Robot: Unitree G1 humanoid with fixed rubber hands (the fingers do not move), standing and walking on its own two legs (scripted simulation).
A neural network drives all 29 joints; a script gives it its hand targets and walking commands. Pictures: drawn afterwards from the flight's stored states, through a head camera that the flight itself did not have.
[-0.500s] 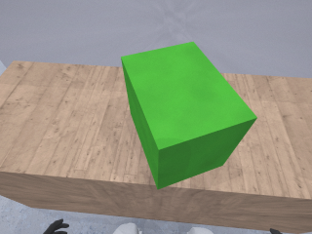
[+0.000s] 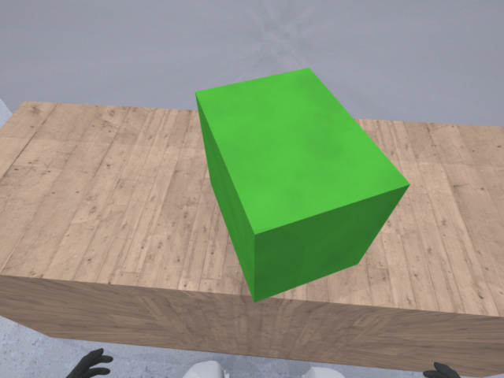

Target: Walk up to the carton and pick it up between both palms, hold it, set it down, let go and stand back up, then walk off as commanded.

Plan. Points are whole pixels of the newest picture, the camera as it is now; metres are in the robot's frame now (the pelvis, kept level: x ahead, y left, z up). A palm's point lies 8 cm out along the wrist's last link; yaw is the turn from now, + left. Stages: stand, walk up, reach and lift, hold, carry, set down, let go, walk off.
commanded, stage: walk up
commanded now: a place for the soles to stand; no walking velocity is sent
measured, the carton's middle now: (282, 183) +0.43 -0.03 +0.02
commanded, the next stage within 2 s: none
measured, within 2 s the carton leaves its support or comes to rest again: neither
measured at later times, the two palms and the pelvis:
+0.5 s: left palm out of the picture +0.02 +0.32 -0.12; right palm out of the picture -0.02 -0.27 -0.10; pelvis -0.09 +0.03 -0.01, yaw +1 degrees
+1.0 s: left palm out of the picture -0.02 +0.31 -0.08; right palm out of the picture -0.05 -0.28 -0.10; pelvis -0.13 +0.02 +0.00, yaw -2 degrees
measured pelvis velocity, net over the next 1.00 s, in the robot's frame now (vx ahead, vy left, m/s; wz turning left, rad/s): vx -0.13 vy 0.02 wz -0.03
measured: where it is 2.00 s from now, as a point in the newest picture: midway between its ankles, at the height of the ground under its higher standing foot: outside the picture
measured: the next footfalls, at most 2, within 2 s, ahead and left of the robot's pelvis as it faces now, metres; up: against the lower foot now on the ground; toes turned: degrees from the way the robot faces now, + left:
right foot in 0.74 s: -0.06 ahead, -0.13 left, +0.00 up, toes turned -4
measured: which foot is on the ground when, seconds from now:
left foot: down 0.00-1.00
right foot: down 0.00-0.42, up 0.44-0.72, down 0.74-1.00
